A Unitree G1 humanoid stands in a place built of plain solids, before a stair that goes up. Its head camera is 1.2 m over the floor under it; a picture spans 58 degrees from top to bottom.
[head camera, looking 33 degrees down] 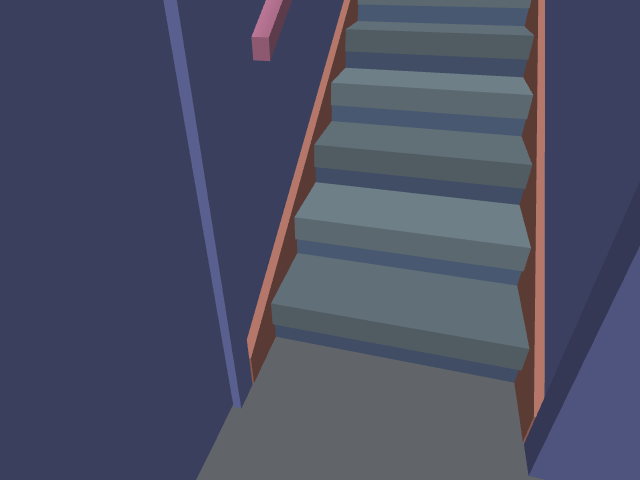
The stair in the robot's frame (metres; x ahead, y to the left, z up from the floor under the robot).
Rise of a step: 0.18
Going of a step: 0.30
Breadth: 0.85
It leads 14 degrees to the right of straight ahead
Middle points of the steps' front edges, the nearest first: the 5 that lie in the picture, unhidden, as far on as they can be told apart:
1.05 -0.24 0.18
1.34 -0.31 0.37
1.63 -0.39 0.55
1.92 -0.46 0.73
2.21 -0.54 0.91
